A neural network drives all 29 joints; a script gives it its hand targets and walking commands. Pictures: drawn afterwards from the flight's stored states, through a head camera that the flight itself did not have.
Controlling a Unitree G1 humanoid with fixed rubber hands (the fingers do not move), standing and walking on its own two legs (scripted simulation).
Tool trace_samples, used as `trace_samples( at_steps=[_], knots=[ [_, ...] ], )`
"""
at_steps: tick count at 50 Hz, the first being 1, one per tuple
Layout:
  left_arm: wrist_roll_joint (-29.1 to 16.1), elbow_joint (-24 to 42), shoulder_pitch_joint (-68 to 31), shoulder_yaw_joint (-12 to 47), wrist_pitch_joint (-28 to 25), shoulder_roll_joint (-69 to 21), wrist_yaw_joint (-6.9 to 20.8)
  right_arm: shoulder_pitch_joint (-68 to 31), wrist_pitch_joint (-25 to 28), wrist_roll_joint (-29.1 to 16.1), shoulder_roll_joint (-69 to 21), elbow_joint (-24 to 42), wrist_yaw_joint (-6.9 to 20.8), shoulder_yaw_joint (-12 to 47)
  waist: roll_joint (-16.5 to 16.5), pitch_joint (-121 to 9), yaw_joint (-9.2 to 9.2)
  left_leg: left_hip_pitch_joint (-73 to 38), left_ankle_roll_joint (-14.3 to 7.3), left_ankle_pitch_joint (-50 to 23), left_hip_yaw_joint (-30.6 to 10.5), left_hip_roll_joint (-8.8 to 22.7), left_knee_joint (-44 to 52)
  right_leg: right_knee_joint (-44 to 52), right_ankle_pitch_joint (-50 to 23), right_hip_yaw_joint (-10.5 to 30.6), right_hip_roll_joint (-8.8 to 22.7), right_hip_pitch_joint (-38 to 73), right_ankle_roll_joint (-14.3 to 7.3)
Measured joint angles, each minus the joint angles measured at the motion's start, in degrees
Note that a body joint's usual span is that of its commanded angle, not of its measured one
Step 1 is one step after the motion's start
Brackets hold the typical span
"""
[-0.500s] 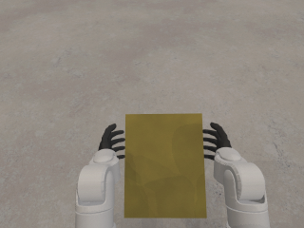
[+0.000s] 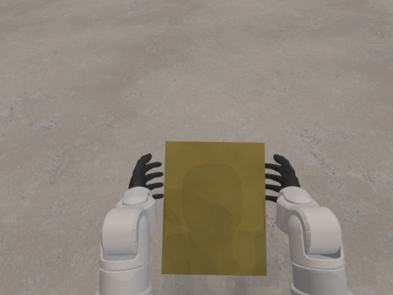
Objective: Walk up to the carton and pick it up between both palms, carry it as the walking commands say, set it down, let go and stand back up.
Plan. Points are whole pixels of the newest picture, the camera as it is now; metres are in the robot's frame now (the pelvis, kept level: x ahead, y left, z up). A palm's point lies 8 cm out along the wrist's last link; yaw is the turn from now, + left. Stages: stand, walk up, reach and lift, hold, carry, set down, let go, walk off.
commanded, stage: carry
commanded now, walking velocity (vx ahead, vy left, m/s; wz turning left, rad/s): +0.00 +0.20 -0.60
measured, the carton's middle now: (211, 200) +0.33 +0.00 -0.01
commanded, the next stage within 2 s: none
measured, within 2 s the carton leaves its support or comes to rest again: neither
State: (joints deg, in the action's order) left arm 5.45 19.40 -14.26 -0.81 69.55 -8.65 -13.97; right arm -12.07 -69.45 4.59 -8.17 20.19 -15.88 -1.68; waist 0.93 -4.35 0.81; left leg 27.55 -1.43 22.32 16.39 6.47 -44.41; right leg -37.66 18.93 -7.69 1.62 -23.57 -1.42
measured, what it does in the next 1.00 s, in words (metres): steps to the left: left foot, then right foot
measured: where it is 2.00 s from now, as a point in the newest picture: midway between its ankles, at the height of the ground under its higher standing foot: outside the picture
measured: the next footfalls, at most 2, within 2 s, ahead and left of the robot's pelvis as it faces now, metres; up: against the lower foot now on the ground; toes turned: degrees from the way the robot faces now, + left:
left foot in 0.24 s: +0.08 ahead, +0.21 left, +0.00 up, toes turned +0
right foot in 0.50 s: -0.06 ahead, +0.00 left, +0.00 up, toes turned +3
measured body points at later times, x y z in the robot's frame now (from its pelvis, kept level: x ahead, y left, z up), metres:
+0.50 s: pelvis -0.03 +0.11 +0.01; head -0.01 +0.13 +0.46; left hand +0.28 +0.20 +0.10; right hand +0.23 -0.06 +0.10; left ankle +0.04 +0.21 -0.72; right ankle -0.07 +0.00 -0.71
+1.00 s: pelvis -0.08 +0.13 +0.00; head -0.08 +0.14 +0.45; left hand +0.24 +0.21 +0.10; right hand +0.19 -0.05 +0.10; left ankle +0.04 +0.21 -0.72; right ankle -0.07 +0.00 -0.72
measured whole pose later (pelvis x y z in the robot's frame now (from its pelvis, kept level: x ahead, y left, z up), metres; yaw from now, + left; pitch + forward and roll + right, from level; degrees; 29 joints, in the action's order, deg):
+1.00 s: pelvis -0.08 +0.13 +0.00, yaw -11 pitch +3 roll -1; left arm 6.8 14.8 -17.2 -3.0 70.4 -9.3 -14.5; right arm -15.5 -71.2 6.0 -8.9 15.4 -14.9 -3.1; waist -0.3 -3.7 1.3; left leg 27.7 -2.8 8.8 10.5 4.7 -33.7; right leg -35.9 15.1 -5.9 2.6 -23.3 0.3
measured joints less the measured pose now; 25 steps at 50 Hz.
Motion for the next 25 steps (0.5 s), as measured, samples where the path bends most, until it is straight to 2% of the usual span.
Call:
trace_samples(
  at_steps=[2, 4, 9, 12, 13, 14, 16, 19, 22, 25],
  knots=[
    [0.20, -1.70, 0.06, 0.22, -0.14, 0.02, 0.19, 0.46, -0.50, -0.12, 0.06, -0.48, -0.12, -0.22, -0.18, 0.41, -0.64, 3.44, 2.62, 3.96, -5.08, -1.32, -7.36, 0.46, -0.31, 1.43, 0.37, -0.36, -0.03],
    [0.34, -2.28, 0.44, 0.14, -0.23, 0.09, 0.13, 0.56, -1.13, -0.38, 0.10, -0.39, -0.11, 0.02, -0.34, 1.02, -1.33, 5.55, 4.30, 3.25, -8.74, -1.59, -11.19, 2.38, -1.74, 2.97, 0.67, -0.11, 0.70],
    [0.42, 0.47, 0.72, 0.05, -1.08, 0.14, -0.48, 0.14, -0.41, -1.07, 0.03, 2.08, 0.20, 0.48, -1.62, 2.69, -1.95, 5.07, 6.06, 1.09, -13.06, -1.40, -5.94, 3.85, -4.32, 7.11, 2.11, -1.40, 3.27],
    [0.49, 2.35, 0.86, 0.27, -1.20, 0.16, -0.73, -0.35, 0.25, -1.15, -0.07, 2.97, 0.44, 0.42, -2.36, 2.80, -2.02, -0.57, 5.85, -3.70, -11.78, -1.78, 7.37, 1.93, -4.10, 9.53, 3.06, -2.98, 5.45],
    [0.55, 2.65, 0.83, 0.09, -1.23, 0.22, -0.77, -0.43, 0.54, -1.16, -0.13, 2.83, 0.56, 0.58, -3.16, 2.76, -2.24, -1.42, 4.65, -8.24, -10.94, -2.43, 9.75, 0.21, -3.40, 10.30, 3.70, -3.76, 5.94],
    [0.61, 2.72, 1.08, -0.21, -1.34, 0.31, -0.76, -0.29, 0.94, -1.23, -0.14, 2.31, 0.76, 0.89, -3.88, 2.69, -2.16, -1.03, 3.31, -9.17, -10.36, -2.81, 8.90, -2.28, 0.25, 10.62, 3.90, -4.73, 6.02],
    [0.62, 2.60, 1.91, -0.79, -0.89, 0.42, -0.63, 0.16, 0.95, -1.41, -0.03, 1.04, 1.27, 1.48, -3.91, 2.56, -1.21, -0.98, 1.50, -7.99, -9.57, -2.03, 7.54, -9.96, 8.77, 8.98, 2.78, -6.59, 5.73],
    [-0.09, 2.46, 2.68, -0.57, 0.60, 0.56, -0.83, 1.35, 0.39, -1.09, 0.17, -0.01, 1.73, 1.73, -3.60, 1.98, 0.30, -2.05, 0.61, -7.83, -8.74, -1.11, 8.85, -14.98, 10.23, 5.61, 1.60, -6.23, 5.31],
    [-0.78, 2.74, 2.56, 0.04, 1.27, 0.55, -0.92, 1.74, 0.19, -0.60, 0.24, 0.11, 1.64, 1.30, -3.04, 1.32, 1.09, -2.56, 0.14, -8.95, -7.88, -0.97, 10.45, -10.04, 9.80, 3.25, 0.74, -2.54, 5.19],
    [-0.76, 2.26, 1.71, 0.13, 1.16, 0.39, -0.85, 1.24, 0.12, -0.12, 0.17, 0.01, 1.30, 0.93, -2.72, 0.31, 1.22, -2.53, -0.22, -9.48, -6.59, -1.42, 10.89, 2.58, 4.74, 1.71, 0.38, 3.79, 4.84]
  ],
)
